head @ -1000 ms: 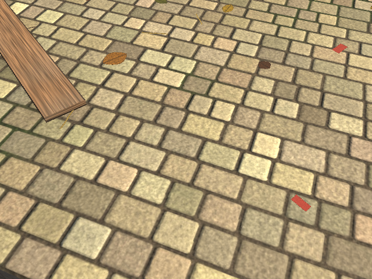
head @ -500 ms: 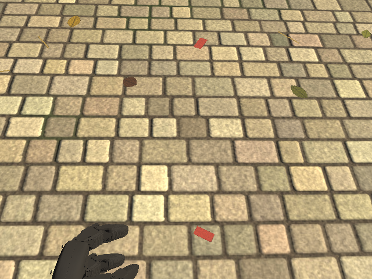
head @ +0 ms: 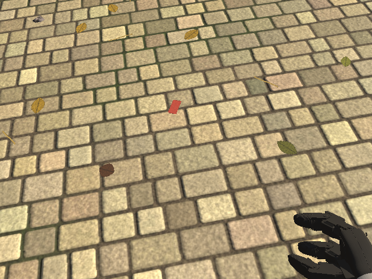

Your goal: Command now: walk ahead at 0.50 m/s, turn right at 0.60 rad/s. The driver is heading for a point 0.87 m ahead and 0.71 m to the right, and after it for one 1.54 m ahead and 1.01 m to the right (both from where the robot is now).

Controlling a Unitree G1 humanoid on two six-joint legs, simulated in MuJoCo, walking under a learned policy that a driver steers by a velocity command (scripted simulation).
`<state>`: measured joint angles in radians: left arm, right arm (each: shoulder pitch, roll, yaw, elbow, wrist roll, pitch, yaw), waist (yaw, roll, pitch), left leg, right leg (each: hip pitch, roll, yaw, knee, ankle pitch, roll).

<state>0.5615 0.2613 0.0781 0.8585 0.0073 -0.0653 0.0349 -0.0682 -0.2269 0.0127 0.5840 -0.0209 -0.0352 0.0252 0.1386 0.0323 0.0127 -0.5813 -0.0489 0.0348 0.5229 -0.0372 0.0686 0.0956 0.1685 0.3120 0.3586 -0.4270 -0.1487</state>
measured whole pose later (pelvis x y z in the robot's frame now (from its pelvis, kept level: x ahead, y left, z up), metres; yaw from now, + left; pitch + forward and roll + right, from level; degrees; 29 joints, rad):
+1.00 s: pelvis +0.56 -0.12 +0.01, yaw -30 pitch +2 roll -2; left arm 0.45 0.28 0.05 0.82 0.02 -0.06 0.00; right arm 0.10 -0.25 -0.01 0.67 -0.03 -0.02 0.03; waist 0.09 0.02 0.01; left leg -0.56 0.05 0.02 0.60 -0.11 0.02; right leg 0.03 0.13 0.15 0.30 -0.36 -0.09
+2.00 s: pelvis +1.00 -0.42 +0.02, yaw -52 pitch +2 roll -1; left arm 0.42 0.28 0.07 0.86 0.01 -0.03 0.00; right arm 0.06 -0.26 -0.02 0.70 -0.03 -0.02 0.01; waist 0.08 0.03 0.05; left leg -0.61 0.05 -0.04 0.67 -0.09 -0.04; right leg -0.06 0.16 0.17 0.36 -0.30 -0.11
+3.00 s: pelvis +1.09 -0.51 +0.02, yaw -58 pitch -2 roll +0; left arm 0.27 0.19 0.00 1.10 0.01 -0.01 0.04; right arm 0.28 -0.20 -0.01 1.06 -0.01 0.01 -0.02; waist -0.02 0.01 0.03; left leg -0.22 0.00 0.03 0.39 -0.15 0.02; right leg -0.10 0.05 0.04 0.38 -0.25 -0.03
